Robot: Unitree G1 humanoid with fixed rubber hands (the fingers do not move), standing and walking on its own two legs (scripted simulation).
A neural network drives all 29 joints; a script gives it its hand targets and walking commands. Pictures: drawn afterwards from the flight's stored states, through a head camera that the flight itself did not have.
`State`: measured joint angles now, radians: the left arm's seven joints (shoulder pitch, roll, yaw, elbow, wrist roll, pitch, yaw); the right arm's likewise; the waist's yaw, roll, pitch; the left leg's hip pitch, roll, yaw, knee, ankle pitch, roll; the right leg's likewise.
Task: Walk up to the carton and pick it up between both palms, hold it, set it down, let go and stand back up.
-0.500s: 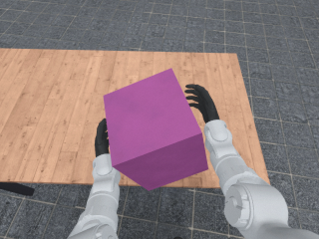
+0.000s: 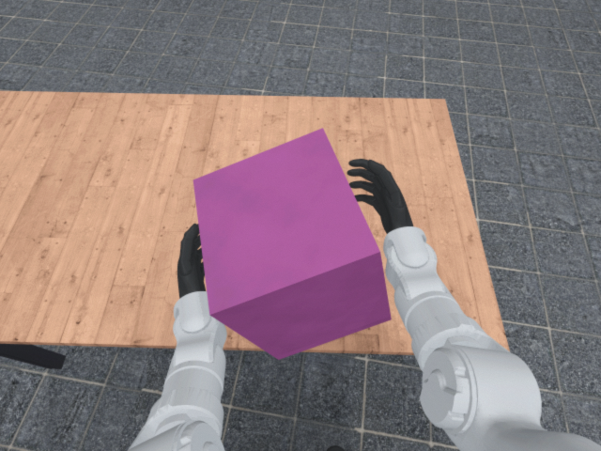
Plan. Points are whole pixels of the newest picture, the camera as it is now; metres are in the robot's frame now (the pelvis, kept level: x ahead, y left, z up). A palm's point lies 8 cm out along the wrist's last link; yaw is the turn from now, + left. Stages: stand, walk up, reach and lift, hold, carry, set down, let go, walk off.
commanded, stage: set down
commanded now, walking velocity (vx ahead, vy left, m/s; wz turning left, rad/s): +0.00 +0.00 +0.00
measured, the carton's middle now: (298, 254) +0.41 +0.02 -0.05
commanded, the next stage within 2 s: none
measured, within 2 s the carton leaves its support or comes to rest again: rests again in 0.94 s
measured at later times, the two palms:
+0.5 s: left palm (195, 283) +0.35 +0.16 -0.03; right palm (393, 217) +0.43 -0.11 +0.02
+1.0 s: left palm (209, 270) +0.38 +0.15 -0.04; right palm (408, 237) +0.43 -0.14 -0.02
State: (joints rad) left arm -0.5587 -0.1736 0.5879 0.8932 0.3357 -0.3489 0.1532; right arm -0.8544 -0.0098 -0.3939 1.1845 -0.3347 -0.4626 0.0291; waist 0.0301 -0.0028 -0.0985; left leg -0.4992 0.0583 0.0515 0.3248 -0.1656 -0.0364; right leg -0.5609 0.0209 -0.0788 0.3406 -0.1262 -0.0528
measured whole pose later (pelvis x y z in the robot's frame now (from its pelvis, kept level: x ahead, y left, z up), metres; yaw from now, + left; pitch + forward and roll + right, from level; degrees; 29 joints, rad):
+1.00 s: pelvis -0.01 +0.00 -0.01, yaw +0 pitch +26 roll +0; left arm -0.72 -0.12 0.49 1.06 0.31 -0.40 0.22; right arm -0.86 -0.16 -0.16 1.25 -0.07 -0.42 0.01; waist 0.05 0.00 -0.14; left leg -0.70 0.06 0.05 0.44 -0.19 -0.04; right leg -0.74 0.02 -0.08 0.42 -0.13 -0.05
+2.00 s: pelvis -0.07 -0.03 -0.05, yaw +0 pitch +22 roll +3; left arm -0.61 0.03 0.21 1.14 -0.06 -0.43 0.21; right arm -0.79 -0.31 0.16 1.37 0.29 -0.45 0.07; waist 0.09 0.00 -0.21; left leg -0.86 0.08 0.05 0.74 -0.26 -0.05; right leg -0.95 0.02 -0.07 0.78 -0.23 -0.09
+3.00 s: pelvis -0.05 +0.01 -0.02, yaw -1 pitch +10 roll +0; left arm -0.01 0.03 -0.04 0.64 -0.07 -0.32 0.25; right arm -0.24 -0.41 0.17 1.25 0.34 -0.62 0.25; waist 0.09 -0.01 -0.13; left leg -0.55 0.07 0.04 0.68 -0.30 -0.04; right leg -0.60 0.02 -0.07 0.65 -0.23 -0.06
